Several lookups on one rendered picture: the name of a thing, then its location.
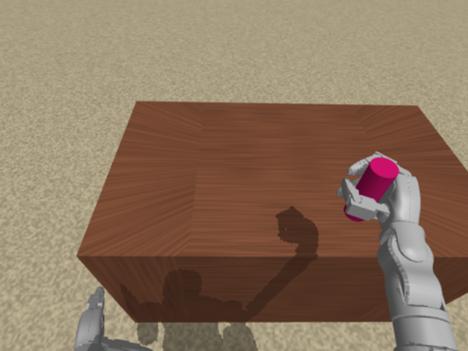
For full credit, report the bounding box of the right robot arm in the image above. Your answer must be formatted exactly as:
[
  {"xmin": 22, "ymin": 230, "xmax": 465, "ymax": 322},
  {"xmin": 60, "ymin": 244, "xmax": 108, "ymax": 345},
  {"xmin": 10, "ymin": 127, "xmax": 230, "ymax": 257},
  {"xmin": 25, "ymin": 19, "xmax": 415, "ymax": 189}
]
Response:
[{"xmin": 377, "ymin": 221, "xmax": 458, "ymax": 351}]

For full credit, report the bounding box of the can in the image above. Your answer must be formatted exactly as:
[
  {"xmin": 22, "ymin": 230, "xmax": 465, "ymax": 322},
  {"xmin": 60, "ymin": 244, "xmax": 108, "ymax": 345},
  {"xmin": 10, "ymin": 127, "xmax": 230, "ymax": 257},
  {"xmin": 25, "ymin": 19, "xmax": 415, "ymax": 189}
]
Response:
[{"xmin": 344, "ymin": 157, "xmax": 399, "ymax": 222}]

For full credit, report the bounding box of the left robot hand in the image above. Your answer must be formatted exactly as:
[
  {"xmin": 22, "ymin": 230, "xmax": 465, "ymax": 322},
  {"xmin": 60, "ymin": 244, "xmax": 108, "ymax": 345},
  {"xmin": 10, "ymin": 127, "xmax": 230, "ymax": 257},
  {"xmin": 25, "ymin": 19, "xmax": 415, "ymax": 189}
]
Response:
[{"xmin": 74, "ymin": 287, "xmax": 153, "ymax": 351}]

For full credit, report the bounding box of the right robot hand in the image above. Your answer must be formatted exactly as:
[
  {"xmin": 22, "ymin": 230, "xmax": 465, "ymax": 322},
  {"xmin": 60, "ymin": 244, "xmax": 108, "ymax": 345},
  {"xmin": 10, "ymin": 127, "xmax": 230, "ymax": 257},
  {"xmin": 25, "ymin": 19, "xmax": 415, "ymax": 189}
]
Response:
[{"xmin": 336, "ymin": 151, "xmax": 420, "ymax": 230}]

